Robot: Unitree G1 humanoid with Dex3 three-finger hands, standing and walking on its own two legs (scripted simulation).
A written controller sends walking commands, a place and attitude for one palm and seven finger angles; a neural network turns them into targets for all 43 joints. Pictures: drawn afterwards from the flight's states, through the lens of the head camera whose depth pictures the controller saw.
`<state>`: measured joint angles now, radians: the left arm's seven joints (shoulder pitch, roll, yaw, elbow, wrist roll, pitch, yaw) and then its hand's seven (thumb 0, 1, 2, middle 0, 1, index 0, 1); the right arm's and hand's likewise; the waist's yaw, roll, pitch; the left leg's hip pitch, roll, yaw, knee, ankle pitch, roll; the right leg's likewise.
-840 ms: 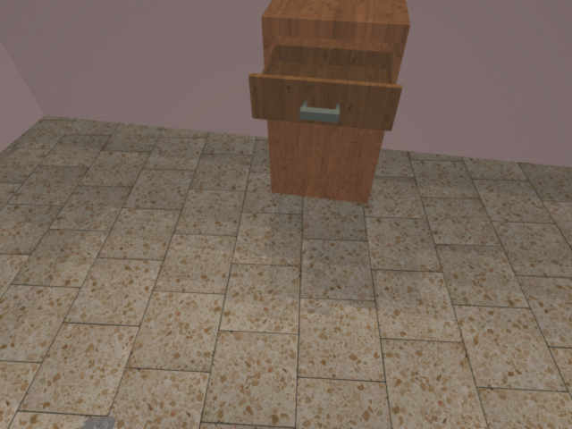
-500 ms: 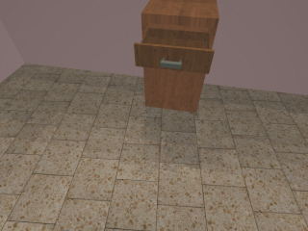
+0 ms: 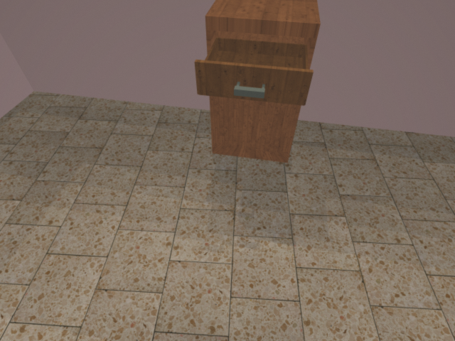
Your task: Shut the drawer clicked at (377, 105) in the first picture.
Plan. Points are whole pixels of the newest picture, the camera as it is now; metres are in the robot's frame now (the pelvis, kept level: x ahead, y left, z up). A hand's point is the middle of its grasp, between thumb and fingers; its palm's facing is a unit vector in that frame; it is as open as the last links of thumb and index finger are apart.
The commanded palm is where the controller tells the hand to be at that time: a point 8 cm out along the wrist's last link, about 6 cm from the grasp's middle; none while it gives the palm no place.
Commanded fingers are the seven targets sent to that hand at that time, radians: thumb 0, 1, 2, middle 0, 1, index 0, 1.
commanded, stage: look at it before walking up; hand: left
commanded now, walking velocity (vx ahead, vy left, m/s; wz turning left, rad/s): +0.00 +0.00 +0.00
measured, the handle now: (250, 88) +0.98 -0.03 -0.08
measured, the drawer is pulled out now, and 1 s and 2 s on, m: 0.30 0.30 0.30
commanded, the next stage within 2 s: walk to a spot facing it in 0.60 s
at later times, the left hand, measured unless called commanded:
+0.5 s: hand out of the picture +0.07 +0.24 -0.16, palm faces -0.03 -0.95 -0.32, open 7.4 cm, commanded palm none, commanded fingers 0.00 0.90 0.90 -0.20 -0.30 -0.20 -0.30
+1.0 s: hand out of the picture +0.06 +0.20 -0.18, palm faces -0.11 -0.97 -0.22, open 7.4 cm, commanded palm none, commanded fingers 0.00 0.90 0.90 -0.20 -0.30 -0.20 -0.30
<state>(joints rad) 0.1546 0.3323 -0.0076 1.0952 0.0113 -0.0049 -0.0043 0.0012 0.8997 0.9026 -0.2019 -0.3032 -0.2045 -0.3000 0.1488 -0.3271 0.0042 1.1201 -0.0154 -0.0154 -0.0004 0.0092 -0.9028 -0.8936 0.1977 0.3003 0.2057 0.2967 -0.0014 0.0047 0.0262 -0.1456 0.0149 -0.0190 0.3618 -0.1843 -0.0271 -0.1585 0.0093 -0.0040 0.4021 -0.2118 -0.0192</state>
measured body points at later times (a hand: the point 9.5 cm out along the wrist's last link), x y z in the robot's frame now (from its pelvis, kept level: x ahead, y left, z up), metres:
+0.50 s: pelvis +0.00 +0.00 +0.00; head +0.01 +0.01 +0.45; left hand +0.07 +0.29 -0.14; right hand +0.07 -0.28 -0.14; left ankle +0.01 +0.14 -0.74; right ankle +0.01 -0.11 -0.75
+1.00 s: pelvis +0.04 +0.00 -0.01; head +0.04 -0.01 +0.44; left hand +0.06 +0.25 -0.16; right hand +0.03 -0.26 -0.17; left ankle +0.01 +0.14 -0.75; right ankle +0.02 -0.10 -0.73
